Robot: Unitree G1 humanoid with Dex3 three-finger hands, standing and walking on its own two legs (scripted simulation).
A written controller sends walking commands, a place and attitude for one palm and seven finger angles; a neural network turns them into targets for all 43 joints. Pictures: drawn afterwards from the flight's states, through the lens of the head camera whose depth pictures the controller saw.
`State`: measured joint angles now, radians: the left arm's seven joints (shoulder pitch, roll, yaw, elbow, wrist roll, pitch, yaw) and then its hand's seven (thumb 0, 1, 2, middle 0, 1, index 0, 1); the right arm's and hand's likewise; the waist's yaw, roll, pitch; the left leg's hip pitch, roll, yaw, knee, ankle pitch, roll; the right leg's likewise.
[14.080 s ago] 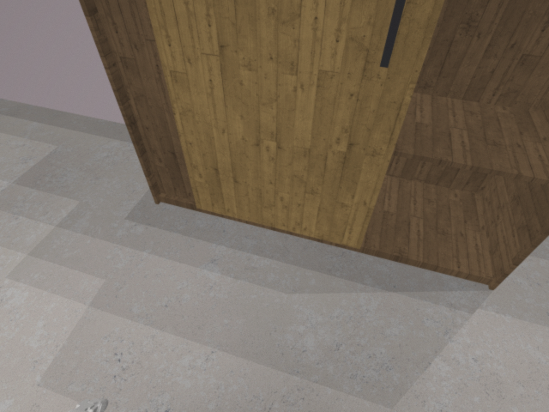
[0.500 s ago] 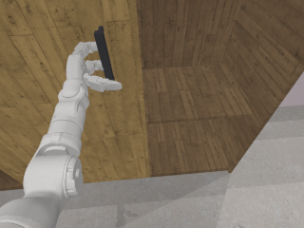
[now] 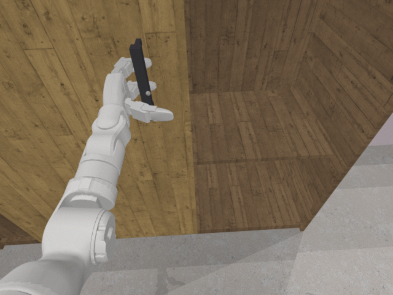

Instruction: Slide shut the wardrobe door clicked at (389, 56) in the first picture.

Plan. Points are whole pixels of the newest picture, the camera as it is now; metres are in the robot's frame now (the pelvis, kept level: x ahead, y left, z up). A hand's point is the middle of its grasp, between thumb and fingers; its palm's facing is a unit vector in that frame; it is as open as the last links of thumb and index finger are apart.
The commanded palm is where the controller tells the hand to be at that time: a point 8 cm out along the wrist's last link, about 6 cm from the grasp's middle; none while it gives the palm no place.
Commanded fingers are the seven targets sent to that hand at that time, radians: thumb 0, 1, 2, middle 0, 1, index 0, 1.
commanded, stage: slide the fingers in behind the handle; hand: left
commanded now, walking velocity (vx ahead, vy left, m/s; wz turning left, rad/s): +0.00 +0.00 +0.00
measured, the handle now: (145, 82) +0.51 +0.11 +0.19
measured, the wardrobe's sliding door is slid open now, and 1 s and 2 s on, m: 0.54 0.54 0.54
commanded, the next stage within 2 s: grip the handle and tug to test in 0.70 s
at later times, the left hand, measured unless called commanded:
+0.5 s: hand (149, 94) +0.45 +0.09 +0.20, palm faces +0.05 -1.00 +0.01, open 14.0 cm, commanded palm +0.43 +0.15 +0.19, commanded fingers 0.00 -0.50 0.30 -0.30 -1.20 -0.30 -1.20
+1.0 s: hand (150, 95) +0.45 +0.09 +0.20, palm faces +0.05 -1.00 +0.00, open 13.5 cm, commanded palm +0.42 +0.14 +0.19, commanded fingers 0.00 0.01 0.52 -0.35 -1.27 -0.35 -1.27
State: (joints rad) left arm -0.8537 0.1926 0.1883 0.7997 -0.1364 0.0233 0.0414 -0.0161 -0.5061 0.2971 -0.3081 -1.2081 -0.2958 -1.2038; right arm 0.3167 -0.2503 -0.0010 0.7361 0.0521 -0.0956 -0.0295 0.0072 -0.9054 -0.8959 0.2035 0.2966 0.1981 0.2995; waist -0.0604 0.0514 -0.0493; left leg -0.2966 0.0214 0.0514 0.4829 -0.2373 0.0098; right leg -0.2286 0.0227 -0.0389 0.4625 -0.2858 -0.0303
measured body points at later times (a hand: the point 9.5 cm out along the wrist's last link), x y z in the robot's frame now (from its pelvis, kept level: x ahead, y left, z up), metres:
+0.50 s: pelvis -0.01 +0.00 +0.00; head +0.00 -0.02 +0.45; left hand +0.44 +0.15 +0.20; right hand +0.07 -0.25 -0.12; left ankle +0.01 +0.11 -0.74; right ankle -0.03 -0.10 -0.74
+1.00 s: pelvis +0.00 +0.00 +0.00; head +0.00 -0.02 +0.45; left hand +0.44 +0.14 +0.20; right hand +0.08 -0.25 -0.12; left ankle +0.01 +0.11 -0.74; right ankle -0.03 -0.10 -0.74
